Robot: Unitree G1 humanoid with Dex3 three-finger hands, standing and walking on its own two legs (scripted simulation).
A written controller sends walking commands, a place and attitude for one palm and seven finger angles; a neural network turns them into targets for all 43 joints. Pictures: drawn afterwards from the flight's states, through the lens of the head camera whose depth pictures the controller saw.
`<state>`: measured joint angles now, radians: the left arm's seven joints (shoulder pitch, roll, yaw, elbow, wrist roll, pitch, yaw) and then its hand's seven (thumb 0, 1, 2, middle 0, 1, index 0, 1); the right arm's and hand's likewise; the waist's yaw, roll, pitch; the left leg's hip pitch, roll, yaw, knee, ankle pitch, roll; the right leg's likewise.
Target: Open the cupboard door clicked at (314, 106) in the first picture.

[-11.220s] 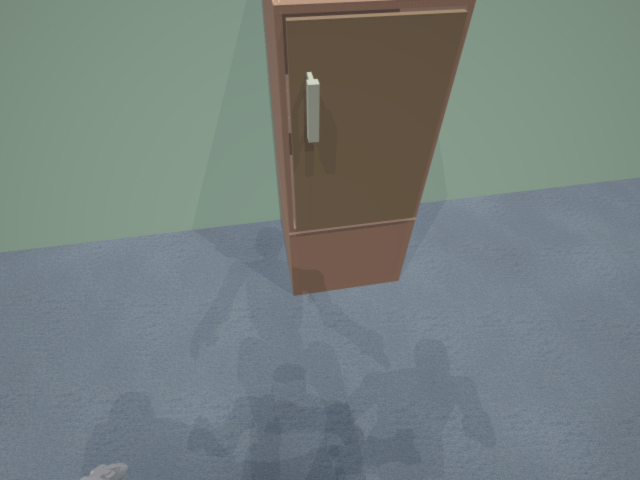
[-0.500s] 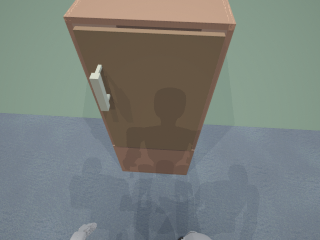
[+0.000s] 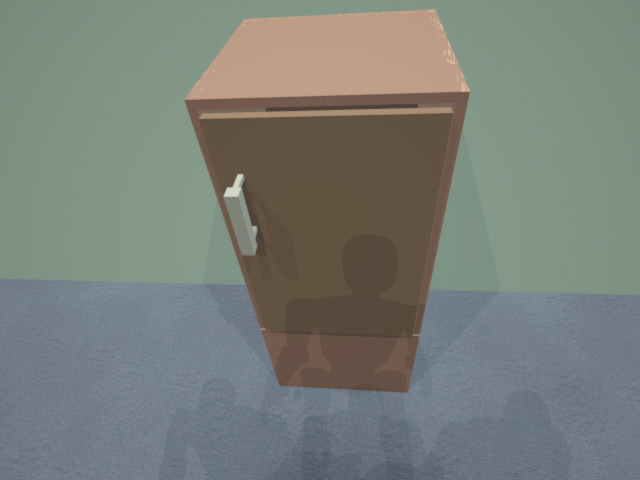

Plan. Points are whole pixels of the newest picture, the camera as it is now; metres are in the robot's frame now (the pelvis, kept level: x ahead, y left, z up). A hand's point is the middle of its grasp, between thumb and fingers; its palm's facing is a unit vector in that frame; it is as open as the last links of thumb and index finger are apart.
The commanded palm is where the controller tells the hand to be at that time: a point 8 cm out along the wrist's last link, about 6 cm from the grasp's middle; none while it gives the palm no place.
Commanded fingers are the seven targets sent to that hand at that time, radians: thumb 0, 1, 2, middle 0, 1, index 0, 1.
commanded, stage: come to a stop and stand still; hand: left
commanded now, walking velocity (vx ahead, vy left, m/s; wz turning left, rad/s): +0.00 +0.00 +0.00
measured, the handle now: (244, 215) +0.53 +0.18 +0.04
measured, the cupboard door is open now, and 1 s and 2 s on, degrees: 0 0 0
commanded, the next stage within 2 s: look again from close up in 0.70 s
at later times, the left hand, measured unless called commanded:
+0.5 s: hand out of the picture +0.07 +0.13 -0.15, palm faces +0.02 -0.96 -0.26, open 7.3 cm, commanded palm none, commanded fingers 0.00 0.90 0.90 -0.20 -0.30 -0.20 -0.30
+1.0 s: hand out of the picture +0.05 +0.11 -0.16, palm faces +0.06 -0.97 -0.24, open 7.3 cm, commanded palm none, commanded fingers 0.00 0.90 0.90 -0.20 -0.30 -0.20 -0.30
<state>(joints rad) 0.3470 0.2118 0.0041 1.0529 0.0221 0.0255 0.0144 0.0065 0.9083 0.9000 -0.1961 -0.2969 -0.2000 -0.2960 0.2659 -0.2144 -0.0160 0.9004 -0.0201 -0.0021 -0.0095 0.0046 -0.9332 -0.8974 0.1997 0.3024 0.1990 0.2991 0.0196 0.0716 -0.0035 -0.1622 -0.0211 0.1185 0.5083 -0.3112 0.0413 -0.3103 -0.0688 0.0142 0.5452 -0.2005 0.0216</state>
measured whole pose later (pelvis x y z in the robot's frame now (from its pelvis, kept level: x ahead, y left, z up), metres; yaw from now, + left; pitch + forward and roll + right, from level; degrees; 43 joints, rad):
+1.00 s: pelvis +0.04 -0.07 +0.01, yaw +2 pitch -1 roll +1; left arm 0.23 0.15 0.01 1.13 0.01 -0.02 0.02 0.01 0.92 0.90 -0.20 -0.30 -0.20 -0.30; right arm 0.30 -0.16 0.00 1.12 -0.02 -0.02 -0.03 0.01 -0.91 -0.90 0.20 0.30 0.20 0.30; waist 0.00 0.05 0.05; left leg -0.09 0.08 0.05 0.38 -0.27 -0.07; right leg -0.23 0.03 -0.08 0.45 -0.21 -0.07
